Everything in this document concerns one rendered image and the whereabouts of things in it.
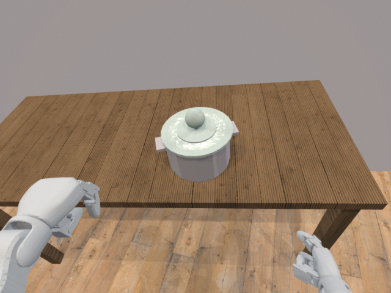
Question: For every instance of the right robot forearm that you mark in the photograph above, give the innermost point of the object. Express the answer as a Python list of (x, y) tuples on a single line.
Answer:
[(331, 284)]

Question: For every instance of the right robot hand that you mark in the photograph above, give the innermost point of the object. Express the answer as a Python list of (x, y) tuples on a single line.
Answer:
[(310, 269)]

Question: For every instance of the knob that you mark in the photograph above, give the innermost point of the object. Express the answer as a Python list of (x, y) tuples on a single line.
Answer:
[(194, 118)]

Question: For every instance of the left robot forearm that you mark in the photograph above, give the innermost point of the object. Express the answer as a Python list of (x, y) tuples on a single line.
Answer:
[(22, 240)]

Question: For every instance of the pot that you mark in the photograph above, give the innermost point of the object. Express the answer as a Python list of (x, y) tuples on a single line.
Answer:
[(198, 169)]

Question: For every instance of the lid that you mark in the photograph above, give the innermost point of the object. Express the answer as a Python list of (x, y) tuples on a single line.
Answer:
[(211, 137)]

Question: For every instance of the table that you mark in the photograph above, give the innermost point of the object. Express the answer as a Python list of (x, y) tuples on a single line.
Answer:
[(293, 151)]

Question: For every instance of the left robot hand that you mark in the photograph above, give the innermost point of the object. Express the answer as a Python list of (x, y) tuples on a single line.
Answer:
[(52, 199)]

